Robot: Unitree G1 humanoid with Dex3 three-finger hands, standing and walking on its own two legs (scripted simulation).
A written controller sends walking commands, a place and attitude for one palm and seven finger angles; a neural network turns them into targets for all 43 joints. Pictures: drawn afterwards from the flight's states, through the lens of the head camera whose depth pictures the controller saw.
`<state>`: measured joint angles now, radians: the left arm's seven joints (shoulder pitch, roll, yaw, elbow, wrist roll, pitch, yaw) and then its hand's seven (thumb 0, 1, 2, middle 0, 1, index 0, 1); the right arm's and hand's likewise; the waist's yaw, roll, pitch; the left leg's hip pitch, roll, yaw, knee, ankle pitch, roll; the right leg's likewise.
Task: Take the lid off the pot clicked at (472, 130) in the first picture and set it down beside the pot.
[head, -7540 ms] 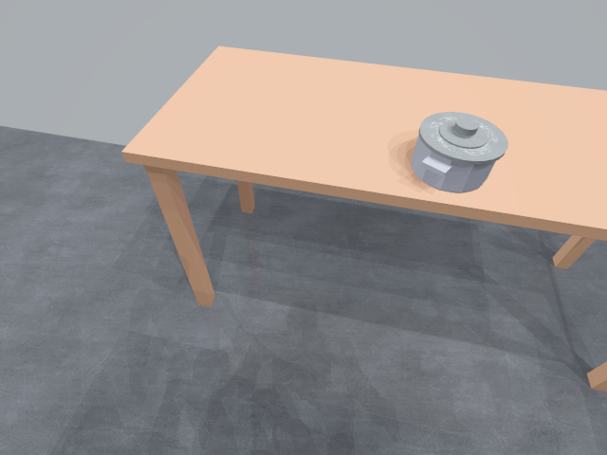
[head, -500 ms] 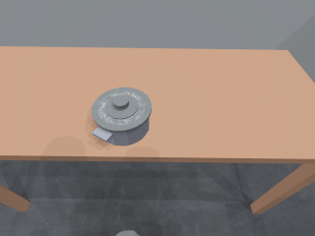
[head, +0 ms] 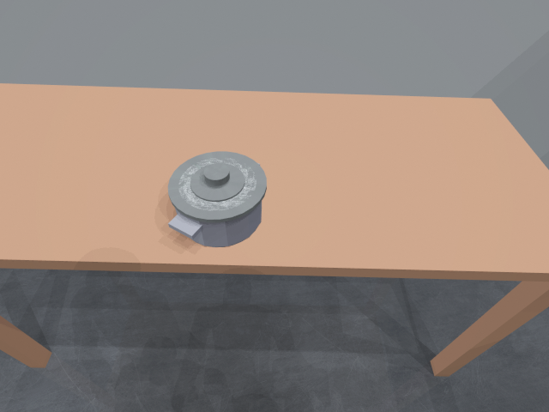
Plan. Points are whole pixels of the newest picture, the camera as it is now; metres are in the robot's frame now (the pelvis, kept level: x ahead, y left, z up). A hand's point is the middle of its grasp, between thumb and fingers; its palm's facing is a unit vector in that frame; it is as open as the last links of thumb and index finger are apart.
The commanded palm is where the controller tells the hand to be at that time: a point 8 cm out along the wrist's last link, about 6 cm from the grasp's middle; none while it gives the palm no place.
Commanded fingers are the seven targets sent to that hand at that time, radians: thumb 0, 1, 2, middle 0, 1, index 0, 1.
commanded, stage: come to a stop and stand still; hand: left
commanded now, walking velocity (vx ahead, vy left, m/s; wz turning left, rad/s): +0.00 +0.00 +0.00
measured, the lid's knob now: (216, 174) +0.48 +0.13 +0.08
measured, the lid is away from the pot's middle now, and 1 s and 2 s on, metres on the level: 0.00 0.00 0.00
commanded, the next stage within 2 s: look again from close up in 0.42 s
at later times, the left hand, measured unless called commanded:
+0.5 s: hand out of the picture -0.02 +0.18 -0.18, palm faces +0.02 -0.99 -0.14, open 7.4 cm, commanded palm none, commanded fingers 0.00 0.90 0.90 -0.20 -0.30 -0.20 -0.30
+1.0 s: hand out of the picture +0.02 +0.17 -0.18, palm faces +0.01 -0.99 -0.14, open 7.3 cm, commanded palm none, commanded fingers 0.00 0.90 0.90 -0.20 -0.30 -0.20 -0.30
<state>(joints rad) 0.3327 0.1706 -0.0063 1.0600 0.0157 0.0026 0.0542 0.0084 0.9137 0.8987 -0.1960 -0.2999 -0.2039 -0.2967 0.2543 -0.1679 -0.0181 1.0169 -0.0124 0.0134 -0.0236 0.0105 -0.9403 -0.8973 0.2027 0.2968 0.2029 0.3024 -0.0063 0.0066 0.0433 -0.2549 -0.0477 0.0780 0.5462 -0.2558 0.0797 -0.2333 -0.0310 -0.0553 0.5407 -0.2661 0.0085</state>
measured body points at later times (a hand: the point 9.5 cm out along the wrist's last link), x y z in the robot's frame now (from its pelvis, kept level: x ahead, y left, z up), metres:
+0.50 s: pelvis +0.00 +0.02 +0.00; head +0.00 +0.04 +0.45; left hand -0.02 +0.23 -0.16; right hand +0.02 -0.22 -0.14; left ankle +0.03 +0.06 -0.73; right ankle +0.02 -0.13 -0.73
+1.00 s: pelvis +0.03 +0.02 +0.01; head +0.04 +0.04 +0.46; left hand +0.02 +0.23 -0.16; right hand +0.03 -0.21 -0.14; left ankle +0.03 +0.06 -0.73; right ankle +0.02 -0.13 -0.73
